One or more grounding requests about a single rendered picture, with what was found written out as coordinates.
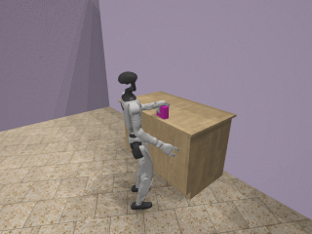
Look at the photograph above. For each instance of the robot right foot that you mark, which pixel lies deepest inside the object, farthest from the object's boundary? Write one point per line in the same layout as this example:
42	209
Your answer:
142	206

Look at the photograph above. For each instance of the right robot hand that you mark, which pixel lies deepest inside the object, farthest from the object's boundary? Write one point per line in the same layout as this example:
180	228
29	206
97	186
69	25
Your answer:
168	149

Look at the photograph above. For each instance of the robot right upper arm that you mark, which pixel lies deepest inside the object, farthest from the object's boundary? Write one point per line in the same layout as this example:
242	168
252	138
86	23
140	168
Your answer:
134	111

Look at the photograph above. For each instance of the sponge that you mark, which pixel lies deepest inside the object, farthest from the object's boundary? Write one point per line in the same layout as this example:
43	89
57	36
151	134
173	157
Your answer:
164	109

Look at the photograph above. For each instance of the left robot forearm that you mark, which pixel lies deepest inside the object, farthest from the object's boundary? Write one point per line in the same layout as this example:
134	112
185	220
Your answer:
149	106

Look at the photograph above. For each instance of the right robot forearm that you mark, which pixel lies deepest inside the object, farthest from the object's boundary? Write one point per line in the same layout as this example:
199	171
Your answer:
145	137

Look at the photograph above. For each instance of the table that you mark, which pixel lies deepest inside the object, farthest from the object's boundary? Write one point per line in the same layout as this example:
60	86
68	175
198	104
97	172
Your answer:
199	131

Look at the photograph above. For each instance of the humanoid robot head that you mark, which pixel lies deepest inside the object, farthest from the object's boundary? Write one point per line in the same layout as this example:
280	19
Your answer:
127	78

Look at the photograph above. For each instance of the left robot hand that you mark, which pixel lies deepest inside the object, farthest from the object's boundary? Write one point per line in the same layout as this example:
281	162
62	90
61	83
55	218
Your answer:
161	103

